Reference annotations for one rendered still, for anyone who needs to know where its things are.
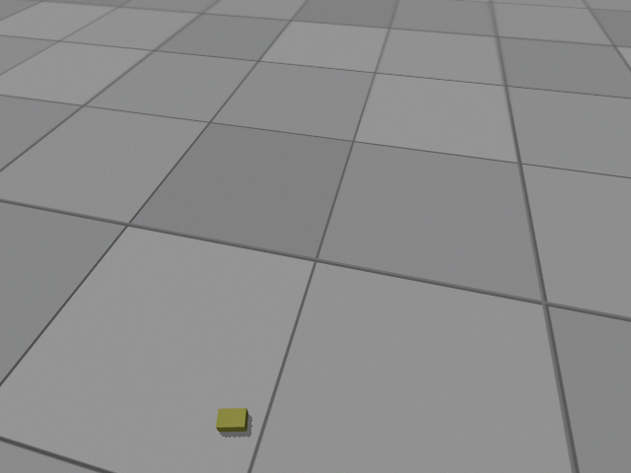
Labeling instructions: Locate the small box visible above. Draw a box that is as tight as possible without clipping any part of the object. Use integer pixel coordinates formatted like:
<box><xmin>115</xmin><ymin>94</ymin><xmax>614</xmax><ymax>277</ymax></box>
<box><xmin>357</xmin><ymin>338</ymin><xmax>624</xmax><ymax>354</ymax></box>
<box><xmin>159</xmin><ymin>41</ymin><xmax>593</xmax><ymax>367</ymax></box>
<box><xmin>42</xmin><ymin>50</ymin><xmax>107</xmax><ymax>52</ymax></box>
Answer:
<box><xmin>216</xmin><ymin>408</ymin><xmax>248</xmax><ymax>432</ymax></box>

